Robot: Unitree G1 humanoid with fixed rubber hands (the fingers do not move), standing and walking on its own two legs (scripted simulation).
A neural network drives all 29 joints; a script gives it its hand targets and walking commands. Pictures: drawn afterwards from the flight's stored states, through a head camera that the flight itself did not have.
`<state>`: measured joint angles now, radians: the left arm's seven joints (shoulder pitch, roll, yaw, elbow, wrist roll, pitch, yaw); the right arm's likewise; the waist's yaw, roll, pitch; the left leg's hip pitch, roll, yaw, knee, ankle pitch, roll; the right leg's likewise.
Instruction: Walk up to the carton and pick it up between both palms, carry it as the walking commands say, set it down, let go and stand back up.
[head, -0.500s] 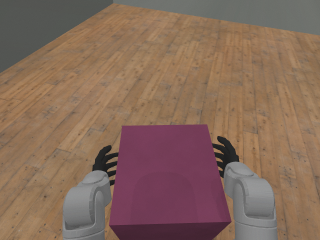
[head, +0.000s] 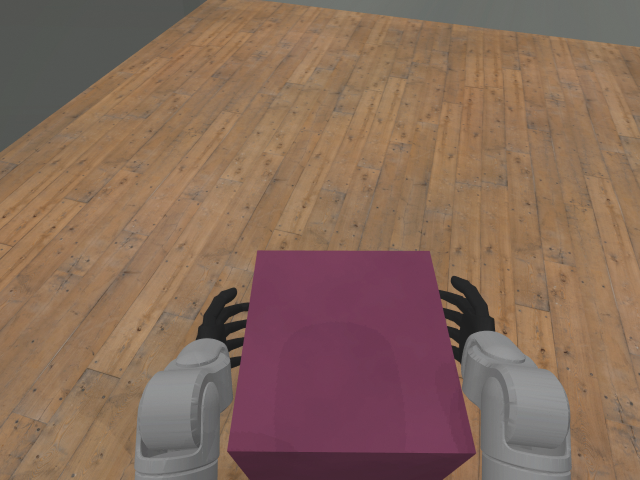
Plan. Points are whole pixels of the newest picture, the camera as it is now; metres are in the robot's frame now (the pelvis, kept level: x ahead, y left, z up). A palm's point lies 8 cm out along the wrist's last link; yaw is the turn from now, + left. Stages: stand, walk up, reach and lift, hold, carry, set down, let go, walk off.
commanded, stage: carry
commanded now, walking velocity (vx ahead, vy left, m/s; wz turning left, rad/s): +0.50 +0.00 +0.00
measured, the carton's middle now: (341, 381) +0.26 +0.00 +0.00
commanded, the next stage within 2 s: none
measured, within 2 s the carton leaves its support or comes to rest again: neither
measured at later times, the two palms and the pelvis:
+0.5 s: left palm (263, 177) +0.56 +0.12 +0.07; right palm (448, 186) +0.54 -0.17 +0.08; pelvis +0.28 +0.00 -0.01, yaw -1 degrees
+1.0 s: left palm (274, 89) +0.80 +0.13 +0.09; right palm (422, 95) +0.78 -0.16 +0.09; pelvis +0.53 +0.01 -0.01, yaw -4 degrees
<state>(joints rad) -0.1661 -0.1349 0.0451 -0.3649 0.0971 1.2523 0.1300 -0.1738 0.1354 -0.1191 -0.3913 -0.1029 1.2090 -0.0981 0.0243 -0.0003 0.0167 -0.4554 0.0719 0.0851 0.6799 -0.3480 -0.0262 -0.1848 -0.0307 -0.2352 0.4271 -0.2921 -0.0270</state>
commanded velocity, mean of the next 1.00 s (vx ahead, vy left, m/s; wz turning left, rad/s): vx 0.50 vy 0.00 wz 0.00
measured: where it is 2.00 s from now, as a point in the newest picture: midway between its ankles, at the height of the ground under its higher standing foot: (324, 278)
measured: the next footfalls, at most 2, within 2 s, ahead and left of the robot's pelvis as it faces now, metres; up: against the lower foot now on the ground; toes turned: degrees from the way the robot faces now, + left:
left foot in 0.04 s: +0.16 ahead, +0.11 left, +0.00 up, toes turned +8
right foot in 0.38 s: +0.36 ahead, -0.10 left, +0.00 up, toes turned -13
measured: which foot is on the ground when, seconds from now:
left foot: up 0.00-0.02, down 0.04-0.40, up 0.42-0.64, down 0.66-1.00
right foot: down 0.00-0.06, up 0.08-0.36, down 0.38-0.72, up 0.74-0.96, down 0.98-1.00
